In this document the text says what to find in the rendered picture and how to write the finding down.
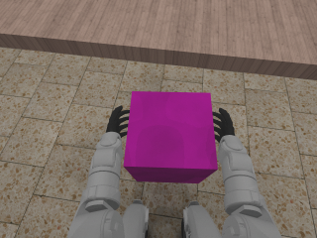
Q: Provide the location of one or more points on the carton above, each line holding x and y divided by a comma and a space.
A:
170, 137

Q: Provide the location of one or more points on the right robot forearm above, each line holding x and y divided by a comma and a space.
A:
242, 193

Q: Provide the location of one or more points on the left robot forearm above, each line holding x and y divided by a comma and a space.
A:
102, 190

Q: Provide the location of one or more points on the right robot thigh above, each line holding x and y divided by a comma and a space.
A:
199, 223

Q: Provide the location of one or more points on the robot right upper arm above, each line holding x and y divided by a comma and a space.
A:
240, 225

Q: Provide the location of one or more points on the robot left hand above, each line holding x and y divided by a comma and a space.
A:
115, 121

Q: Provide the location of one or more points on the robot right hand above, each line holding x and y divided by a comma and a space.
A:
226, 124

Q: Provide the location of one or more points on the robot left upper arm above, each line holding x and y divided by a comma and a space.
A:
106, 223

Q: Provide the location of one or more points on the robot right shin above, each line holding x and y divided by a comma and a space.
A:
194, 202

